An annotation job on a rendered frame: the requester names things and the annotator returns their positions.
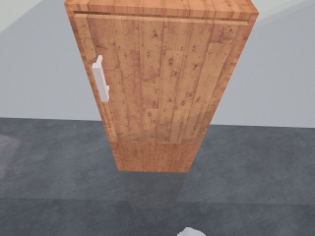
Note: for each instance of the cupboard door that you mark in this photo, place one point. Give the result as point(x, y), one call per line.
point(165, 75)

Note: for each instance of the handle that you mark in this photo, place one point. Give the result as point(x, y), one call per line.
point(102, 88)

